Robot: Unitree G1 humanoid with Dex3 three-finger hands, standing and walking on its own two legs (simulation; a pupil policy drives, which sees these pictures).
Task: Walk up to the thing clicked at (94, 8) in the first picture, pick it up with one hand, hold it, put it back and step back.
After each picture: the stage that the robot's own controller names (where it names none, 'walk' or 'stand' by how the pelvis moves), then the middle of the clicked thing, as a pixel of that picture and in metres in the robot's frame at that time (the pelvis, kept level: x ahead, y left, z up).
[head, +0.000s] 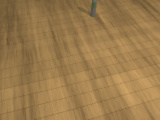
stand; (93, 8) +2.03 -0.19 -0.66
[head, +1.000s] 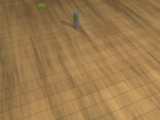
walk; (76, 20) +1.89 +0.17 -0.64
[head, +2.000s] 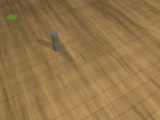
walk; (55, 41) +1.24 +0.35 -0.65
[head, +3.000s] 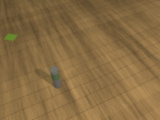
walk; (56, 78) +0.80 +0.27 -0.65
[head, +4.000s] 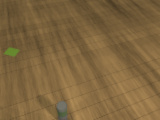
walk; (62, 113) +0.51 +0.14 -0.63
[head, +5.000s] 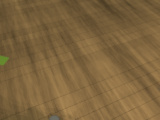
stand; out of the picture +0.41 +0.16 -0.65
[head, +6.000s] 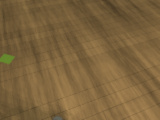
stand; out of the picture +0.40 +0.14 -0.65
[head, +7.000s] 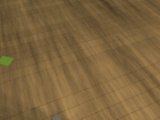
stand; out of the picture +0.41 +0.15 -0.66
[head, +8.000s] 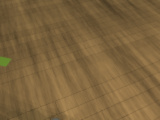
stand; out of the picture +0.39 +0.16 -0.66
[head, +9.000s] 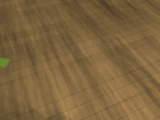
go down; out of the picture +0.39 +0.16 -0.66
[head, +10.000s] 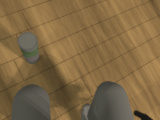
go down; (30, 50) +0.48 +0.17 -0.31
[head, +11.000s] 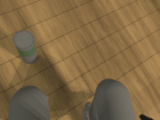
approach; (27, 50) +0.48 +0.17 -0.28
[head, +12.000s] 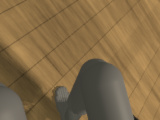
close in; out of the picture +0.48 +0.22 -0.18
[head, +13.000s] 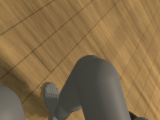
close; out of the picture +0.48 +0.23 -0.17
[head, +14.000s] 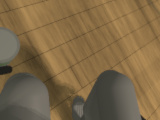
lift; out of the picture +0.37 +0.23 -0.08
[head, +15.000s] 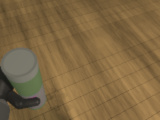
lift; (29, 85) +0.30 +0.15 +0.07
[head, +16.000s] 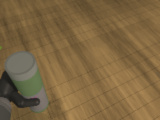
hold; (31, 87) +0.31 +0.15 +0.04
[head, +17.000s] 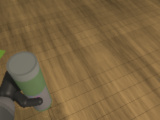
hold; (34, 86) +0.31 +0.15 +0.06
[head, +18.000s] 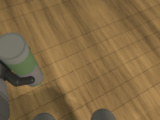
crouch; (25, 65) +0.38 +0.16 -0.01
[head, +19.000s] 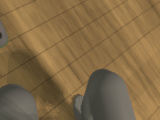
lower; out of the picture +0.50 +0.19 -0.07
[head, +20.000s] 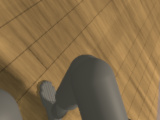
lower; out of the picture +0.46 +0.24 -0.18
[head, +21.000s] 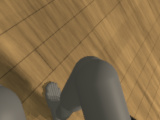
lower; out of the picture +0.46 +0.23 -0.17
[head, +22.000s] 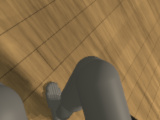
lower; out of the picture +0.46 +0.23 -0.17
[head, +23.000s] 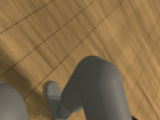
lower; out of the picture +0.44 +0.22 -0.17
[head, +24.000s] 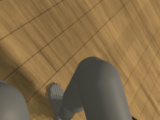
open; out of the picture +0.44 +0.20 -0.18
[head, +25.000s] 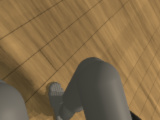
rise; out of the picture +0.44 +0.21 -0.18
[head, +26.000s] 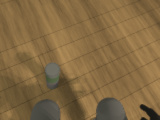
walk; (52, 77) +0.43 +0.12 -0.40
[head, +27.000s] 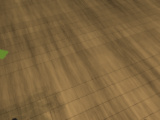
stand; out of the picture +0.35 +0.11 -0.59
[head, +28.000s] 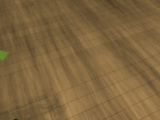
stand; out of the picture +0.36 +0.12 -0.60
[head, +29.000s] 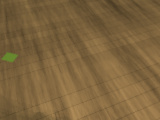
stand; out of the picture +0.37 +0.11 -0.64
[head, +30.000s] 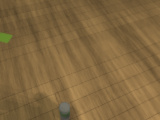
walk; (64, 112) +0.40 +0.07 -0.63
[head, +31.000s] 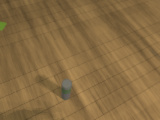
walk; (66, 90) +0.54 +0.06 -0.64
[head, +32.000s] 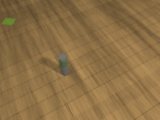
walk; (63, 65) +0.82 +0.20 -0.63
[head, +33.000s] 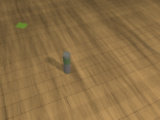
stand; (66, 63) +1.02 +0.14 -0.64
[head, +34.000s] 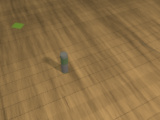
stand; (64, 63) +1.01 +0.15 -0.66
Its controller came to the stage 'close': yes
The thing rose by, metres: 0.70
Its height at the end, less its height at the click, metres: +0.00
